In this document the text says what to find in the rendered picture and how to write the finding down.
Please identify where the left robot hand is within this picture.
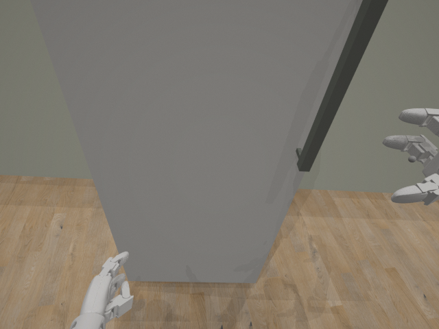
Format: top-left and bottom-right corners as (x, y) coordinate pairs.
(80, 252), (134, 323)

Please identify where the robot left forearm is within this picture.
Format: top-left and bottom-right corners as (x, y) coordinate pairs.
(69, 313), (106, 329)

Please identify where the handle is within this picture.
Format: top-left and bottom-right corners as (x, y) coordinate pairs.
(296, 0), (388, 172)

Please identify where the fridge door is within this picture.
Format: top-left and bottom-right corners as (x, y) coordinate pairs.
(30, 0), (363, 283)

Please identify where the right robot hand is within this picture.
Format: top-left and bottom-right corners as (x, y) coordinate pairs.
(382, 108), (439, 206)

